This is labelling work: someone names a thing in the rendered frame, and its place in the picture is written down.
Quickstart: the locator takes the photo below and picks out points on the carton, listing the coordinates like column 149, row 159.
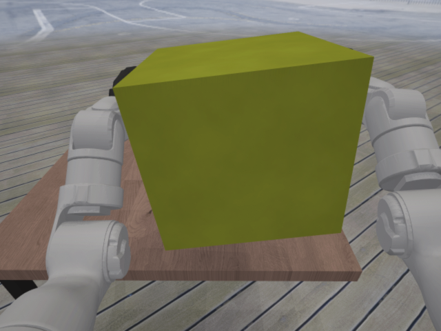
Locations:
column 245, row 140

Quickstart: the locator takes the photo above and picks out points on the table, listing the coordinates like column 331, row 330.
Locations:
column 25, row 234

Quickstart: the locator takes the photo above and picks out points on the robot left forearm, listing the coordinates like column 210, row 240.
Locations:
column 95, row 158

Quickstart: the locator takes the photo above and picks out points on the robot left hand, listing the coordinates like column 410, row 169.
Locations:
column 122, row 74

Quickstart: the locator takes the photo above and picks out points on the robot left upper arm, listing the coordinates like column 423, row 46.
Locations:
column 85, row 257

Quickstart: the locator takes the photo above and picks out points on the robot right forearm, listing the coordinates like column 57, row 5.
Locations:
column 402, row 137

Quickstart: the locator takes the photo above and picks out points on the robot right upper arm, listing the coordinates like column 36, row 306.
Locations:
column 409, row 226

